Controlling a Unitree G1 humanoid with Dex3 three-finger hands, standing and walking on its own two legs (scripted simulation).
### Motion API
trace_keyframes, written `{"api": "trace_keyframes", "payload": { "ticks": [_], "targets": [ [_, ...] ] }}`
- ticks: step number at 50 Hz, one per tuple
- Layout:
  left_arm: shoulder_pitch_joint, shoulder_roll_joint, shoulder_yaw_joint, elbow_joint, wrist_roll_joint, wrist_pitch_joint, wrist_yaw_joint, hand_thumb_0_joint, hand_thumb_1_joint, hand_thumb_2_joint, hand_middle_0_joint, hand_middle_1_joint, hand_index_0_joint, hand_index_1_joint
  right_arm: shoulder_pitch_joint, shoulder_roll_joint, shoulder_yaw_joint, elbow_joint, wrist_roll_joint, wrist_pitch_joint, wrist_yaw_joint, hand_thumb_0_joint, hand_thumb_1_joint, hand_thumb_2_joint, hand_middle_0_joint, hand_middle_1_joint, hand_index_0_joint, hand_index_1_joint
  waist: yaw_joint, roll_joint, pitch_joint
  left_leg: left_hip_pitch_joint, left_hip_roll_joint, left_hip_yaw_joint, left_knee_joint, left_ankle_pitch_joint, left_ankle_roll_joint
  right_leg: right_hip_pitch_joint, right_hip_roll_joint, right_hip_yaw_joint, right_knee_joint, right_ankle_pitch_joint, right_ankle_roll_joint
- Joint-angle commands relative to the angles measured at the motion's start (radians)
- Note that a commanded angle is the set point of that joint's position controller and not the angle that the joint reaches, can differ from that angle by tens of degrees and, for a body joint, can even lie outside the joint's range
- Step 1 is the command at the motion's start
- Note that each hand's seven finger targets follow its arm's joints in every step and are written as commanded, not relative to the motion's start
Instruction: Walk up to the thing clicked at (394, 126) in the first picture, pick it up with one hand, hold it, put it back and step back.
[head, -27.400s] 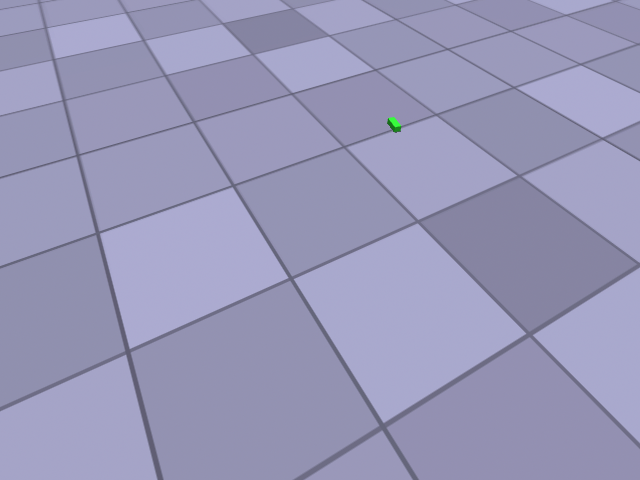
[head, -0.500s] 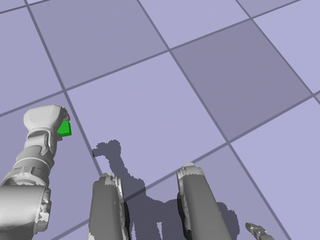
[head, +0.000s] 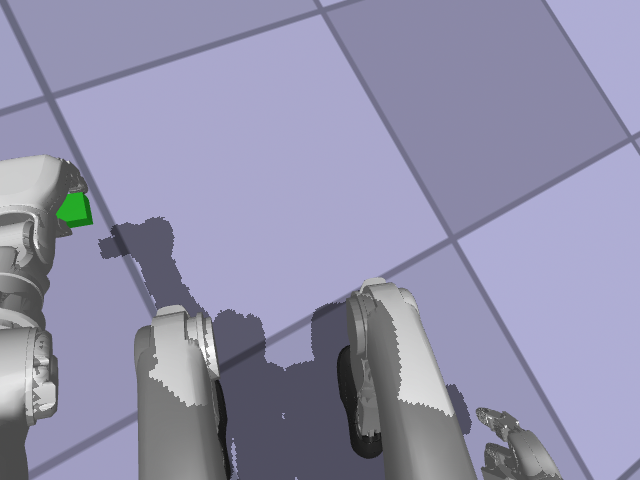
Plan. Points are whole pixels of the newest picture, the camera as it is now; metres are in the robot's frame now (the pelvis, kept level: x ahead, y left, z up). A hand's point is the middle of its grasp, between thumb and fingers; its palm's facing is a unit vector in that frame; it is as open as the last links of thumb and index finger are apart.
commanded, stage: crouch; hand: left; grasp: from above
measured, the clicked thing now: (49, 214) +0.46 +0.31 -0.20
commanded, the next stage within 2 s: lower in 0.62 s
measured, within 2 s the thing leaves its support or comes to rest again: rests again in 1.80 s
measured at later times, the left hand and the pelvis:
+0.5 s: hand (67, 219) +0.46 +0.30 -0.23, palm faces -0.46 -0.08 -0.89, open 6.6 cm; pelvis -0.01 +0.00 -0.07, yaw -2 degrees
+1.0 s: hand (74, 225) +0.47 +0.31 -0.27, palm faces -0.48 -0.10 -0.87, open 6.6 cm; pelvis +0.00 +0.01 -0.08, yaw -4 degrees
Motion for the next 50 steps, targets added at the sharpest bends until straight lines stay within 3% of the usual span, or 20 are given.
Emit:
{"api": "trace_keyframes", "payload": {
  "ticks": [1, 4, 10, 12, 13, 19, 25, 28, 34, 38, 40, 45, 49, 50],
  "targets": [
    [-0.361, 0.294, 0.04, -0.114, -0.009, -0.013, 0.034, 0.0, 0.859, 0.176, -1.2, -0.169, -1.233, -0.137, 0.212, -0.222, -0.066, -0.012, -0.007, -0.005, -0.006, 0.0, -0.895, -0.898, 0.2, 0.299, 0.2, 0.299, -0.024, 0.24, -0.666, 0.515, -0.014, 0.096, -0.196, 0.186, 0.032, 0.259, 0.033, -0.116, -0.178, 0.211, -0.105],
    [-0.375, 0.336, 0.052, -0.066, 0.004, -0.024, 0.034, 0.0, 0.878, 0.136, -1.194, -0.168, -1.236, -0.125, 0.213, -0.232, -0.057, -0.008, -0.011, -0.004, 0.0, 0.0, -0.893, -0.897, 0.2, 0.299, 0.2, 0.299, -0.028, 0.24, -0.655, 0.478, -0.015, 0.096, -0.169, 0.175, 0.033, 0.237, 0.035, -0.123, -0.148, 0.199, -0.106],
    [-0.392, 0.36, 0.054, -0.01, 0.023, -0.054, 0.032, 0.0, 0.865, 0.133, -1.194, -0.151, -1.231, -0.114, 0.211, -0.241, -0.039, -0.002, -0.02, 0.002, 0.01, 0.0, -0.894, -0.897, 0.2, 0.3, 0.2, 0.3, -0.032, 0.258, -0.641, 0.433, -0.019, 0.091, -0.129, 0.145, 0.031, 0.19, 0.039, -0.135, -0.095, 0.173, -0.109],
    [-0.403, 0.393, 0.07, -0.011, 0.029, -0.061, 0.038, 0.0, 0.865, 0.115, -1.192, -0.15, -1.231, -0.11, 0.213, -0.245, -0.035, -0.001, -0.021, 0.004, 0.012, 0.0, -0.895, -0.897, 0.2, 0.3, 0.2, 0.3, -0.025, 0.259, -0.647, 0.422, -0.019, 0.097, -0.108, 0.156, 0.033, 0.191, 0.039, -0.134, -0.086, 0.184, -0.106],
    [-0.421, 0.374, 0.062, -0.017, 0.027, -0.063, 0.038, 0.0, 0.888, 0.124, -1.202, -0.152, -1.242, -0.111, 0.219, -0.243, -0.033, -0.008, -0.026, 0.004, 0.016, 0.0, -0.891, -0.896, 0.2, 0.299, 0.2, 0.299, -0.044, 0.262, -0.649, 0.415, -0.019, 0.094, -0.1, 0.155, 0.033, 0.187, 0.04, -0.138, -0.079, 0.184, -0.106],
    [-0.448, 0.426, 0.076, -0.012, 0.038, -0.083, 0.053, 0.0, 0.847, 0.107, -1.177, -0.131, -1.213, -0.094, 0.21, -0.254, -0.019, 0.002, -0.034, 0.008, 0.018, 0.0, -0.891, -0.896, 0.2, 0.3, 0.2, 0.3, -0.043, 0.274, -0.635, 0.378, -0.02, 0.088, -0.072, 0.115, 0.034, 0.151, 0.048, -0.153, -0.046, 0.152, -0.107],
    [-0.45, 0.445, 0.084, -0.018, 0.051, -0.089, 0.066, 0.0, 0.88, 0.099, -1.207, -0.115, -1.241, -0.081, 0.213, -0.261, -0.005, 0.002, -0.038, 0.007, 0.025, 0.0, -0.894, -0.897, 0.2, 0.3, 0.2, 0.3, -0.045, 0.326, -0.637, 0.394, -0.019, 0.079, -0.047, 0.15, 0.027, 0.118, 0.049, -0.163, -0.002, 0.185, -0.109],
    [-0.429, 0.423, 0.07, 0.011, 0.055, -0.089, 0.069, 0.0, 0.894, 0.119, -1.222, -0.125, -1.252, -0.093, 0.221, -0.261, 0.0, 0.007, -0.042, 0.007, 0.029, 0.0, -0.897, -0.897, 0.2, 0.3, 0.2, 0.3, -0.061, 0.301, -0.616, 0.368, -0.021, 0.08, -0.029, 0.156, 0.031, 0.124, 0.05, -0.166, 0.001, 0.197, -0.106],
    [-0.432, 0.442, 0.074, -0.012, 0.05, -0.089, 0.067, 0.0, 0.922, 0.116, -1.248, -0.12, -1.276, -0.091, 0.217, -0.266, 0.002, 0.003, -0.041, 0.009, 0.035, 0.0, -0.898, -0.898, 0.2, 0.3, 0.2, 0.3, -0.052, 0.318, -0.624, 0.358, -0.018, 0.077, -0.015, 0.17, 0.031, 0.127, 0.054, -0.171, 0.017, 0.211, -0.105],
    [-0.402, 0.419, 0.064, 0.017, 0.049, -0.085, 0.066, 0.0, 0.905, 0.083, -1.258, -0.093, -1.285, -0.065, 0.215, -0.269, 0.0, 0.003, -0.04, 0.011, 0.035, 0.0, -0.901, -0.897, 0.2, 0.3, 0.2, 0.3, -0.049, 0.324, -0.6, 0.379, -0.018, 0.069, -0.017, 0.174, 0.025, 0.096, 0.053, -0.173, 0.024, 0.214, -0.108],
    [-0.421, 0.405, 0.059, 0.019, 0.047, -0.089, 0.068, 0.0, 0.912, 0.107, -1.266, -0.102, -1.29, -0.078, 0.216, -0.27, 0.006, -0.002, -0.046, 0.012, 0.037, 0.0, -0.9, -0.897, 0.2, 0.3, 0.2, 0.3, -0.07, 0.307, -0.586, 0.365, -0.017, 0.064, 0.0, 0.182, 0.027, 0.095, 0.054, -0.179, 0.03, 0.223, -0.104],
    [-0.424, 0.431, 0.07, 0.069, 0.06, -0.106, 0.085, 0.0, 0.969, 0.097, -1.295, -0.123, -1.326, -0.091, 0.214, -0.277, 0.021, -0.004, -0.057, 0.006, 0.043, 0.0, -0.901, -0.897, 0.2, 0.3, 0.2, 0.3, -0.084, 0.299, -0.546, 0.334, -0.019, 0.061, 0.027, 0.19, 0.03, 0.088, 0.055, -0.182, 0.046, 0.23, -0.1],
    [-0.432, 0.46, 0.075, 0.07, 0.081, -0.128, 0.108, 0.0, 0.977, 0.135, -1.304, -0.15, -1.334, -0.121, 0.201, -0.284, 0.033, -0.001, -0.067, 0.003, 0.044, 0.0, -0.903, -0.898, 0.2, 0.3, 0.2, 0.3, -0.08, 0.342, -0.583, 0.37, -0.016, 0.054, 0.041, 0.207, 0.024, 0.085, 0.061, -0.19, 0.067, 0.241, -0.102],
    [-0.434, 0.483, 0.093, 0.068, 0.089, -0.132, 0.119, 0.0, 0.978, 0.13, -1.3, -0.153, -1.332, -0.121, 0.207, -0.289, 0.032, -0.004, -0.07, 0.004, 0.045, 0.0, -0.903, -0.897, 0.2, 0.3, 0.2, 0.3, -0.081, 0.351, -0.601, 0.377, -0.018, 0.053, 0.043, 0.217, 0.023, 0.094, 0.062, -0.192, 0.073, 0.251, -0.101]
  ]
}}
